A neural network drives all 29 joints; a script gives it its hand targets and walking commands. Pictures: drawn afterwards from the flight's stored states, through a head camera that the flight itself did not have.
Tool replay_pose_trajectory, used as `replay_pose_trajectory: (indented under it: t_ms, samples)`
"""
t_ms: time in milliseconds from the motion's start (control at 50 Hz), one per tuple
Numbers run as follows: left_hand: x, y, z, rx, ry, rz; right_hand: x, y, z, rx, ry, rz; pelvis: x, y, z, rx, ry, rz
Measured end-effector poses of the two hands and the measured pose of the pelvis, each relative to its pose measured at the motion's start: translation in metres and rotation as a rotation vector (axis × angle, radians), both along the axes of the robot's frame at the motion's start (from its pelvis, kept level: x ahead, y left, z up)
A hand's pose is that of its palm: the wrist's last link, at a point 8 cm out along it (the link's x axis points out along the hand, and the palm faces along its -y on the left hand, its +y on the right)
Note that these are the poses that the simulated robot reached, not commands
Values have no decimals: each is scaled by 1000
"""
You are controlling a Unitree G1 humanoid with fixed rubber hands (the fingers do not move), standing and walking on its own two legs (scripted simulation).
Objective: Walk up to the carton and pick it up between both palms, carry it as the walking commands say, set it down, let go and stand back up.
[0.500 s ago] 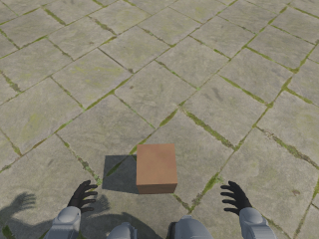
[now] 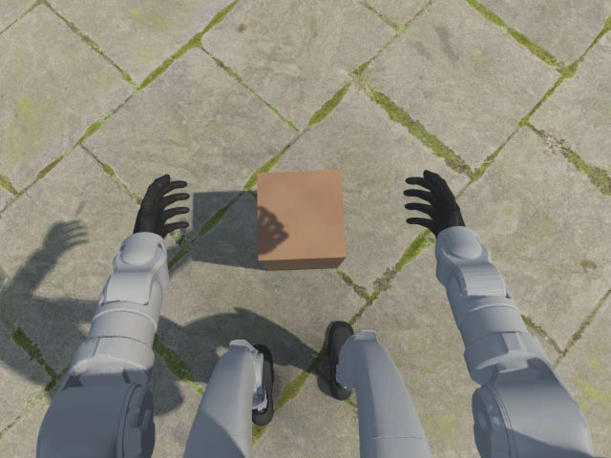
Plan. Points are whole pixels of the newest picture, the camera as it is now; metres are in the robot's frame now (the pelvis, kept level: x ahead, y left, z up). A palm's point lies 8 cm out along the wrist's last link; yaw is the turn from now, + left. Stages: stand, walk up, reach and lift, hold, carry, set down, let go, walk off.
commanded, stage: reach and lift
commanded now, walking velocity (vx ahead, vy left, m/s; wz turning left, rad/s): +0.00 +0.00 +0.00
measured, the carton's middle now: (301, 225) +0.49 +0.02 -0.56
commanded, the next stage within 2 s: none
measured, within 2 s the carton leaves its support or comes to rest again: neither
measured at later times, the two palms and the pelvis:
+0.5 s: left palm (182, 160) +0.50 +0.20 -0.14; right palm (411, 149) +0.52 -0.15 -0.14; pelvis +0.00 +0.00 -0.02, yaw +0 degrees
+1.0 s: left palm (213, 193) +0.48 +0.18 -0.26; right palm (381, 185) +0.50 -0.13 -0.27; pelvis -0.07 +0.00 -0.12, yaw +3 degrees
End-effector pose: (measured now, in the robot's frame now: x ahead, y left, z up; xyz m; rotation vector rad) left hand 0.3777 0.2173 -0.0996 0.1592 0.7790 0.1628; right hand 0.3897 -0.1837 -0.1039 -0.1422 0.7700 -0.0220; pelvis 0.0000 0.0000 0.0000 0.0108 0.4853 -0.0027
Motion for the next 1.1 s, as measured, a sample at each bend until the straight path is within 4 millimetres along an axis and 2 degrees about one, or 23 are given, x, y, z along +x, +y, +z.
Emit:
replay_pose_trajectory:
  t_ms: [120, 360, 460, 540, 620, 740, 820, 900, 1000, 1100]
  samples:
    - [36, -7, -14, -20, -45, 8, 36, 10, -14, 7, -37, -4, 0, -1, -7, 3, 92, 1]
    - [98, -15, -22, -74, -158, 44, 105, 24, -19, 48, -118, -28, 3, -1, -15, 4, 202, 2]
    - [118, -20, -30, -97, -189, 55, 125, 30, -25, 58, -147, -33, 3, -1, -16, 4, 209, 3]
    - [118, -18, -48, -96, -173, 70, 127, 33, -42, 60, -136, -38, 3, 1, -16, 4, 208, 3]
    - [108, -15, -76, -88, -132, 94, 119, 37, -70, 64, -95, -46, -2, 2, -17, 3, 198, 6]
    - [103, -19, -122, -113, -167, 117, 113, 53, -121, 33, -93, -16, -26, 5, -28, -14, 107, 38]
    - [98, -30, -151, -110, -147, 89, 108, 59, -149, 28, -79, -25, -41, 6, -54, -26, 113, 56]
    - [94, -32, -159, -94, -142, 95, 102, 56, -158, 20, -89, -43, -54, 5, -81, -24, 84, 54]
    - [106, -37, -161, -95, -197, 91, 113, 52, -162, 28, -136, -58, -69, 1, -116, -14, 54, 54]
    - [114, -43, -183, -83, -190, 85, 125, 54, -180, 64, -153, -73, -77, -6, -147, -1, 55, 54]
